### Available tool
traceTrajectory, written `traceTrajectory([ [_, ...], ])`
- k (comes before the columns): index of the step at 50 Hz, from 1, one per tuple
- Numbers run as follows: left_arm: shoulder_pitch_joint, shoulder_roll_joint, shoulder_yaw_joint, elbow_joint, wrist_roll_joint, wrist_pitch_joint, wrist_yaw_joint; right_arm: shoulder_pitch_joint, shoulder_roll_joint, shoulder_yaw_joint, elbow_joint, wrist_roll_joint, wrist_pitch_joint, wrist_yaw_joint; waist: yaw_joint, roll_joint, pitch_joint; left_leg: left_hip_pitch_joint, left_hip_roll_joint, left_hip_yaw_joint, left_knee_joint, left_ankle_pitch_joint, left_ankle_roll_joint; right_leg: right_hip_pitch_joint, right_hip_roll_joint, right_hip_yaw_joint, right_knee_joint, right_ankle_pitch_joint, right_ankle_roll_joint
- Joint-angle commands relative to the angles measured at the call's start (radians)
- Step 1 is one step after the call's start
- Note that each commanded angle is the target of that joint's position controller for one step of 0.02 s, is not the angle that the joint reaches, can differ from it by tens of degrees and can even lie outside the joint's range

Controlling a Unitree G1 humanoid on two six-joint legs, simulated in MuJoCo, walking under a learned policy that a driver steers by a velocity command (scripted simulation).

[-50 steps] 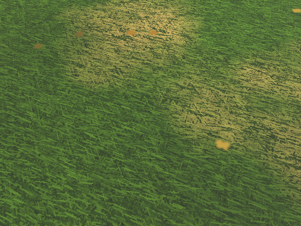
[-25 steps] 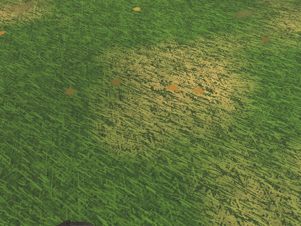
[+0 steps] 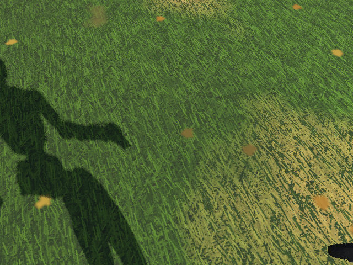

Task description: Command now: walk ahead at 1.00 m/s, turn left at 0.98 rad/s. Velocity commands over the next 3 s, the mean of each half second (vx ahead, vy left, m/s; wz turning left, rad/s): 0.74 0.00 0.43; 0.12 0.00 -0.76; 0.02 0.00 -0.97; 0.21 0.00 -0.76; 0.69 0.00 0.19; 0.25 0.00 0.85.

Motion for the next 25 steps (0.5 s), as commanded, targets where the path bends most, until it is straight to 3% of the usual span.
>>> traceTrajectory([
  [1,-0.103,0.045,-0.011,-0.067,0.001,-0.039,-0.002,-0.096,0.057,0.049,-0.122,0.0,-0.004,0.026,-0.081,-0.129,0.127,0.015,0.038,0.033,-0.208,0.1,0.018,-0.101,-0.212,0.017,-0.192,0.584,-0.041],
  [3,-0.066,0.07,-0.007,-0.045,0.002,-0.035,0.006,-0.156,0.051,0.055,-0.124,-0.001,-0.006,0.033,-0.072,-0.099,0.151,0.137,-0.028,0.139,-0.358,0.114,0.054,-0.077,-0.178,-0.069,-0.182,0.875,-0.018],
  [4,-0.037,0.097,-0.001,-0.044,0.003,-0.029,0.014,-0.142,0.037,0.052,-0.11,0.001,-0.008,0.03,-0.078,-0.114,0.116,0.21,-0.076,0.179,-0.386,0.1,0.068,-0.03,-0.177,-0.083,-0.123,1.107,-0.012],
  [5,-0.034,0.115,0.004,-0.053,0.0,-0.023,0.029,-0.055,0.012,0.04,-0.07,0.02,-0.004,0.026,-0.116,-0.149,-0.004,0.371,-0.141,0.188,-0.366,0.1,0.08,0.007,-0.172,-0.094,-0.009,1.393,-0.007],
  [6,-0.04,0.184,0.017,-0.062,0.0,-0.012,0.035,0.039,-0.004,0.033,-0.051,0.005,-0.011,0.018,-0.184,-0.174,-0.009,0.443,-0.158,0.18,-0.394,0.015,0.099,-0.006,-0.211,-0.084,0.171,1.523,0.001],
  [7,-0.075,0.211,0.026,-0.074,0.002,0.004,0.041,0.193,-0.04,0.017,-0.007,-0.003,-0.01,0.005,-0.264,-0.191,-0.05,0.607,-0.161,0.129,-0.425,-0.047,0.138,-0.063,-0.263,-0.053,0.383,1.55,-0.003],
  [8,-0.123,0.195,0.025,-0.089,0.006,0.018,0.03,0.414,-0.087,-0.016,0.069,0.0,-0.02,-0.022,-0.351,-0.165,-0.126,0.88,-0.148,0.039,-0.524,-0.001,0.179,-0.205,-0.246,-0.034,0.677,1.285,-0.021],
  [9,-0.136,0.117,0.015,-0.104,0.023,0.028,0.007,0.404,-0.145,-0.048,0.112,0.024,-0.017,-0.054,-0.279,-0.004,-0.096,1.03,-0.08,-0.078,-0.547,-0.071,0.199,-0.467,-0.071,-0.023,1.038,0.196,-0.026],
  [10,-0.061,0.04,-0.008,-0.211,0.015,0.016,0.01,0.31,-0.27,-0.069,0.06,-0.003,0.003,-0.062,-0.132,0.174,-0.19,1.237,0.16,-0.568,-0.599,0.109,0.344,-0.799,0.02,0.072,1.375,-0.213,0.013],
  [11,-0.145,0.093,-0.011,-0.259,-0.006,-0.008,0.012,0.368,-0.235,-0.071,0.03,-0.003,0.009,-0.075,-0.201,0.029,-0.288,1.261,0.238,-0.742,-0.805,0.015,0.387,-0.9,0.001,0.235,1.375,-0.117,0.004],
  [12,-0.16,0.098,-0.016,-0.24,-0.017,-0.016,0.013,0.325,-0.164,-0.054,0.051,0.005,-0.002,-0.088,-0.156,-0.081,-0.129,1.087,0.251,-0.674,-0.891,0.095,0.34,-0.898,-0.046,0.228,1.28,-0.044,-0.001],
  [13,-0.127,0.093,-0.017,-0.203,-0.018,-0.008,0.015,0.257,-0.099,-0.033,0.061,0.005,-0.018,-0.094,-0.075,-0.154,0.004,0.863,0.23,-0.546,-0.895,0.312,0.29,-0.8,-0.085,0.209,1.182,-0.02,0.0],
  [15,-0.062,0.05,-0.026,-0.155,0.006,0.038,0.009,0.193,-0.026,0.0,0.066,0.021,-0.059,-0.09,0.009,-0.193,0.052,0.587,0.18,-0.335,-0.9,0.662,0.232,-0.576,-0.116,0.228,1.03,-0.063,0.011],
  [16,-0.042,0.03,-0.027,-0.142,0.007,0.057,0.0,0.195,-0.015,0.008,0.086,0.027,-0.074,-0.083,0.028,-0.162,0.055,0.506,0.154,-0.253,-0.923,0.701,0.206,-0.503,-0.113,0.227,0.929,-0.067,0.014],
  [17,-0.082,0.07,0.005,-0.14,-0.082,0.025,0.021,0.077,0.033,0.011,0.05,0.052,-0.1,-0.068,0.022,-0.136,0.052,0.502,0.145,-0.242,-0.919,0.621,0.188,-0.557,-0.123,0.267,0.907,-0.054,0.024],
  [18,-0.141,0.044,-0.004,-0.159,-0.082,0.009,0.025,0.076,0.015,0.008,0.065,0.055,-0.114,-0.069,0.006,-0.119,0.042,0.493,0.117,-0.175,-0.927,0.649,0.154,-0.567,-0.119,0.257,0.804,0.019,0.019],
  [20,-0.235,-0.033,-0.027,-0.192,-0.058,-0.018,0.01,0.089,0.0,0.005,0.09,0.044,-0.113,-0.095,-0.026,-0.071,0.04,0.458,0.011,-0.008,-0.931,0.629,0.081,-0.501,-0.069,0.184,0.527,0.272,0.004],
  [22,-0.327,-0.057,-0.03,-0.21,-0.042,-0.035,-0.018,0.203,-0.007,0.007,0.122,0.033,-0.104,-0.121,-0.108,-0.059,-0.001,0.541,-0.019,0.047,-0.895,0.58,0.029,-0.446,0.02,0.109,0.315,0.608,-0.002],
  [23,-0.334,-0.045,-0.023,-0.222,-0.046,-0.035,-0.033,0.226,-0.021,0.006,0.13,0.034,-0.095,-0.13,-0.116,-0.028,-0.019,0.584,-0.013,0.058,-0.863,0.591,0.006,-0.422,0.051,0.094,0.261,0.664,-0.003],
  [25,-0.259,0.009,0.004,-0.227,-0.05,-0.025,-0.058,0.203,-0.039,0.001,0.12,0.031,-0.072,-0.142,-0.071,0.048,-0.072,0.638,0.008,0.068,-0.73,0.691,-0.044,-0.331,0.106,0.077,0.233,0.618,-0.022],
])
